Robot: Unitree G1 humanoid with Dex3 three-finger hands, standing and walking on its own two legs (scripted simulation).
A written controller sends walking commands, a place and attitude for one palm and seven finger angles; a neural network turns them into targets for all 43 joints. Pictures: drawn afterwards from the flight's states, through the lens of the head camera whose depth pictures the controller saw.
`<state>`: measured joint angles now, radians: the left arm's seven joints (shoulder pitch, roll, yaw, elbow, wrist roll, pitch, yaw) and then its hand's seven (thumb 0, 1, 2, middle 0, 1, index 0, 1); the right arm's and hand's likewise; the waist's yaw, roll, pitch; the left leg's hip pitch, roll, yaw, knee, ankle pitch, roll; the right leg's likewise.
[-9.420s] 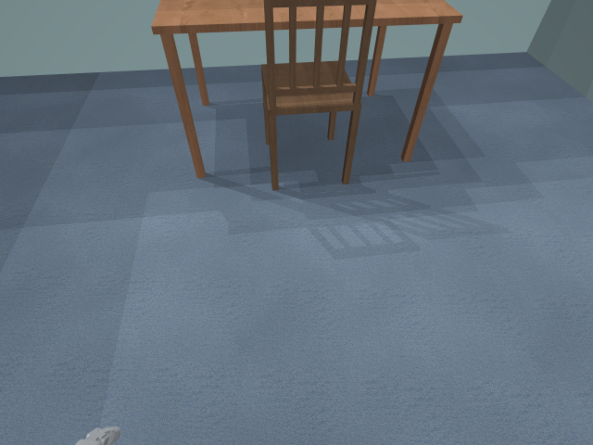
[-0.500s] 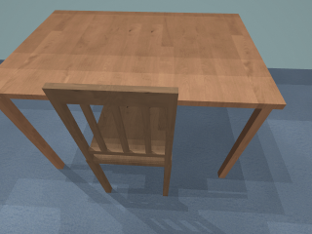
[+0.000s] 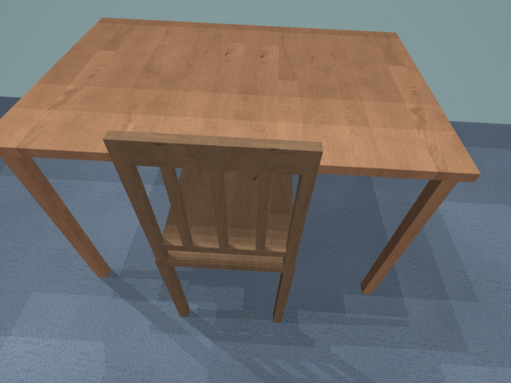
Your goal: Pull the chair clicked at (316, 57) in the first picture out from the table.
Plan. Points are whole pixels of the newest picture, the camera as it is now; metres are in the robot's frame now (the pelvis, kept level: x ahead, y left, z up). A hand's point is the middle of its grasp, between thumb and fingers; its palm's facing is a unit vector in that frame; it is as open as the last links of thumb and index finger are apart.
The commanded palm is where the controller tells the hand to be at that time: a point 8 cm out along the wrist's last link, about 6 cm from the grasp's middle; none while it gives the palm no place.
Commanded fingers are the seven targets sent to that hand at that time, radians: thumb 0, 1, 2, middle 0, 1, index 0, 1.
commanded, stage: look again from close up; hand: left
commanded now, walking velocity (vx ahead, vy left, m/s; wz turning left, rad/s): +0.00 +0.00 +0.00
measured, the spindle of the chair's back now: (220, 211) +0.48 +0.11 -0.09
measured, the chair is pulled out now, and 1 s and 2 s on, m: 0.00 0.00 0.00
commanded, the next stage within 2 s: shuffle to correct the standing spot in 0.50 s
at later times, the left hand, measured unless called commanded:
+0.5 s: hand out of the picture -0.02 +0.18 -0.18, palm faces +0.02 -0.98 -0.17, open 7.4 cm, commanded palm none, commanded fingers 0.00 0.90 0.90 -0.20 -0.30 -0.20 -0.30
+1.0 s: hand out of the picture -0.02 +0.14 -0.18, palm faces +0.00 -0.98 -0.19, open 7.4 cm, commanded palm none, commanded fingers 0.00 0.90 0.90 -0.20 -0.30 -0.20 -0.30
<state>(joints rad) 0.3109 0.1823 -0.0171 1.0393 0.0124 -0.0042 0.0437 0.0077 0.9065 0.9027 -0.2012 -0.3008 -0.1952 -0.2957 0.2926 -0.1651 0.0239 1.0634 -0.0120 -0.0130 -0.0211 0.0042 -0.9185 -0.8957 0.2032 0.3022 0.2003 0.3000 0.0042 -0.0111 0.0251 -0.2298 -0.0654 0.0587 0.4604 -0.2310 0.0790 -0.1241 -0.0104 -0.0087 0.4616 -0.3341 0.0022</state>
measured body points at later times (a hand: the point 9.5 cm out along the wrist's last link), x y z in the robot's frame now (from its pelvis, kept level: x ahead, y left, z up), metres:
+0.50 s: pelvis +0.01 +0.01 +0.00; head +0.02 +0.02 +0.45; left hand -0.02 +0.23 -0.16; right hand +0.03 -0.22 -0.15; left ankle +0.01 +0.07 -0.74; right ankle -0.05 -0.12 -0.74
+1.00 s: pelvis +0.02 -0.03 -0.01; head +0.04 -0.03 +0.44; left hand -0.02 +0.19 -0.16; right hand -0.01 -0.25 -0.17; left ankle +0.01 +0.07 -0.74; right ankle -0.04 -0.12 -0.74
